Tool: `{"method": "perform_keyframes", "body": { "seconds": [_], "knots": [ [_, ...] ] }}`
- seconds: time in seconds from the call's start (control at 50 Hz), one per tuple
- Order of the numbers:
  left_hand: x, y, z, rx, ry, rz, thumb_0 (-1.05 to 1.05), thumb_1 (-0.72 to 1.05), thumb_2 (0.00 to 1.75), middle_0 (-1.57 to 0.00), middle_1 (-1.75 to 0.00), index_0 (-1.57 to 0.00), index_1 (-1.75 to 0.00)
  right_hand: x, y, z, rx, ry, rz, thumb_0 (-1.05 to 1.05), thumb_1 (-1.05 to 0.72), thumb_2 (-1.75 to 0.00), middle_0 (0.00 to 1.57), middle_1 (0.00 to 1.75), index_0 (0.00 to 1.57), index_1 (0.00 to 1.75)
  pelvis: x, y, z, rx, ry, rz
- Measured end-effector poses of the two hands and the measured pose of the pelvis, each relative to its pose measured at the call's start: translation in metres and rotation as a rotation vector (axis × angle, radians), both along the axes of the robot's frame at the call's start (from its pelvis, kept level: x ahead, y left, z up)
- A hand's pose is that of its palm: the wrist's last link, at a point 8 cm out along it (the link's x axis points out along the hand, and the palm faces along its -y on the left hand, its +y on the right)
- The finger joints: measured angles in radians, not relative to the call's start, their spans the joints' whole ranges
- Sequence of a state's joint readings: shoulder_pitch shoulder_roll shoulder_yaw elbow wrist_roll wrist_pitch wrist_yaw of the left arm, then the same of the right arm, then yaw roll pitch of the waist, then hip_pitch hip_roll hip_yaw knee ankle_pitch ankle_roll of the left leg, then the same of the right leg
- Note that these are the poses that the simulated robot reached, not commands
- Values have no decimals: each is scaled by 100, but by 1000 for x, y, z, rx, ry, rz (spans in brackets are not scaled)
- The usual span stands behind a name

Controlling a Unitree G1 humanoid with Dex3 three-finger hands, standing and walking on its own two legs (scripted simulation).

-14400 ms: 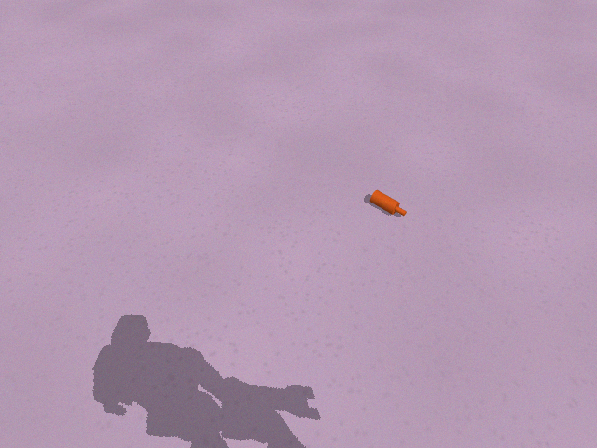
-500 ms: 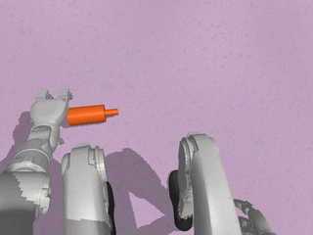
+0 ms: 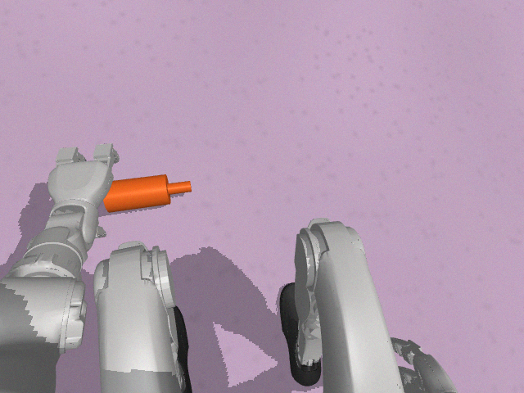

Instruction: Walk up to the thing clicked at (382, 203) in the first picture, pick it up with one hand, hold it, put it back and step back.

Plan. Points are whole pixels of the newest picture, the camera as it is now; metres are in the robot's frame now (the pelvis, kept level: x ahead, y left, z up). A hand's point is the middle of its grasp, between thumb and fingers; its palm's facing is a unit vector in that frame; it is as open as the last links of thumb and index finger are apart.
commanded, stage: rise first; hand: left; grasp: from above
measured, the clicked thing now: (150, 191) +0.46 +0.18 -0.30
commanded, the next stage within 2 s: approach in 1.08 s
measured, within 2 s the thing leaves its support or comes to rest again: neither
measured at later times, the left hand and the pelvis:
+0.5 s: hand (95, 199) +0.41 +0.25 -0.18, palm faces -0.45 -0.06 -0.89, open 14.0 cm; pelvis +0.00 +0.00 +0.00, yaw +0 degrees
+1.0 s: hand (96, 198) +0.42 +0.25 -0.18, palm faces -0.44 -0.05 -0.90, open 14.1 cm; pelvis +0.00 +0.00 +0.00, yaw +0 degrees
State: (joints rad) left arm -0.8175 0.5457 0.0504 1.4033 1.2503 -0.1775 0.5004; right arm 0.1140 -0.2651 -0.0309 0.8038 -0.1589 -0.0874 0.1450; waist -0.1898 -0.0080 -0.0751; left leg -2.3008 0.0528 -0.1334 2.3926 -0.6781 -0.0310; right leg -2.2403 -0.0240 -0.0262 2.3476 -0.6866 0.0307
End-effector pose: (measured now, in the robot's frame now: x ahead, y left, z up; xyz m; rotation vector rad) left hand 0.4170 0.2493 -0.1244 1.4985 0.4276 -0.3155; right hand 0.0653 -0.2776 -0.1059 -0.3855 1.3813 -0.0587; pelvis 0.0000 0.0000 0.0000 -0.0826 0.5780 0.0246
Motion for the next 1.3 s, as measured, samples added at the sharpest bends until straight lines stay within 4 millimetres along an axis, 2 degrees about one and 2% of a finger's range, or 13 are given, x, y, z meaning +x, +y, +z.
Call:
{"method": "perform_keyframes", "body": {
  "seconds": [0.32, 0.78, 1.1, 1.3],
  "knots": [
    [5, -1, -1, 1, -10, 6, 0, -53, 102, -10, -103, -9, -103, -9, 0, -3, 15, 20, 1, 0, -91, -90, 20, 30, 20, 30, 0, -1, -3, 0, -2, -3],
    [4, -2, -3, -3, -7, -9, 0, -53, 101, -10, -103, -9, -103, -9, 2, -1, 16, 11, 22, 0, -91, -90, 20, 30, 20, 30, -1, 1, -6, -6, -11, -1],
    [4, -4, 3, -5, -1, 6, 0, -53, 102, -10, -103, -9, -103, -10, 4, -2, 46, 16, 18, 0, -91, -90, 20, 30, 20, 30, -1, 0, -2, -5, -8, -2],
    [3, -5, -2, 0, -4, -29, 0, -55, 103, -10, -102, -8, -103, -12, 2, 0, 32, 21, 32, 0, -90, -89, 20, 30, 20, 30, -2, 0, -5, -5, -14, 0]
  ]
}}
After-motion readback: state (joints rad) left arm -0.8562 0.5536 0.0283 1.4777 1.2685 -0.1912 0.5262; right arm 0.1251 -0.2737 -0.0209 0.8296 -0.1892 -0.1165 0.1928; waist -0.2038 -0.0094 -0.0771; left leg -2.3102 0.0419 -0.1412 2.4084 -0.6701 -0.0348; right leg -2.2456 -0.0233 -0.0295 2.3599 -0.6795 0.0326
